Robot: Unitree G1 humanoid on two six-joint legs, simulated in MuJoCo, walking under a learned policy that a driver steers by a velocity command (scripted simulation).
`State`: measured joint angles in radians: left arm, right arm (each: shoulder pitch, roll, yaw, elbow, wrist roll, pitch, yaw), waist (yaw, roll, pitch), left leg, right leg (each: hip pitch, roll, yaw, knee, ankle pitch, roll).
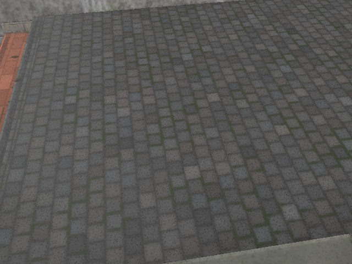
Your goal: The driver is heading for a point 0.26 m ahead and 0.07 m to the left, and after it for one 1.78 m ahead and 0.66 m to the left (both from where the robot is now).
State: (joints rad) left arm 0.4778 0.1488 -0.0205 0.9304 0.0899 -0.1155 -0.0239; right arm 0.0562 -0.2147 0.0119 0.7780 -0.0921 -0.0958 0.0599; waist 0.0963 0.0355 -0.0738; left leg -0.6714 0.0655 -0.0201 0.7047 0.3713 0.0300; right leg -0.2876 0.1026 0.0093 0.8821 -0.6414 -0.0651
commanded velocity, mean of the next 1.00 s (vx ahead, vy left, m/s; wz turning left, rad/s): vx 0.24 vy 0.00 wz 0.44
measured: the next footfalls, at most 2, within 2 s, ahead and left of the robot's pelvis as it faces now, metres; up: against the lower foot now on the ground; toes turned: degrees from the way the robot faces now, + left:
left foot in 0.10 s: +0.20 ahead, +0.09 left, -0.16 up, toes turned +5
right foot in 0.54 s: +0.24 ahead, -0.10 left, -0.16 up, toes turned +17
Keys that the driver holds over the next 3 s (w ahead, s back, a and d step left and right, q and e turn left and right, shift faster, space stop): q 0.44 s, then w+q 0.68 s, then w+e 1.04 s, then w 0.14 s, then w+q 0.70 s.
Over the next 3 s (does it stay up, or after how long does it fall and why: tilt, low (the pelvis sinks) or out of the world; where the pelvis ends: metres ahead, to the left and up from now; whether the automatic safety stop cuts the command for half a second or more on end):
stays up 1.37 0.48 -0.43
